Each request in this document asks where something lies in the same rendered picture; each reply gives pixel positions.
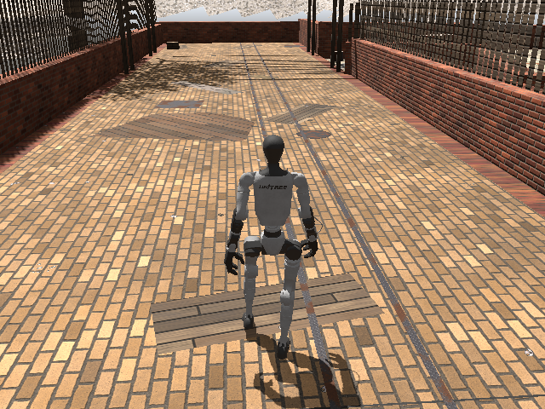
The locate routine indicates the robot left forearm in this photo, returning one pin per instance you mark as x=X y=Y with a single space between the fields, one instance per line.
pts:
x=235 y=232

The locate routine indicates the robot right forearm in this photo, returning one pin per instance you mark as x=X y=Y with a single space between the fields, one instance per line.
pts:
x=310 y=228

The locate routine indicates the robot left upper arm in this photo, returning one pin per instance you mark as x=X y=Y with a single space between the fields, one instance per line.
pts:
x=246 y=180

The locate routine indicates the robot left hand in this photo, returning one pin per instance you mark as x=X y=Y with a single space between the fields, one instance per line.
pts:
x=230 y=264

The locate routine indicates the robot left thigh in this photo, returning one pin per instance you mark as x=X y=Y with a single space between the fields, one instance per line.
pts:
x=252 y=249

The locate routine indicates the right robot shin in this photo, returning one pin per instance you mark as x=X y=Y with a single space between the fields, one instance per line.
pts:
x=285 y=319

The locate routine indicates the robot right upper arm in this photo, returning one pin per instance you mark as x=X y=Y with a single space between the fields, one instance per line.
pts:
x=300 y=181

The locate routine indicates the robot right hand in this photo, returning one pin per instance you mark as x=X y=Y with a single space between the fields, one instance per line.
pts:
x=309 y=245

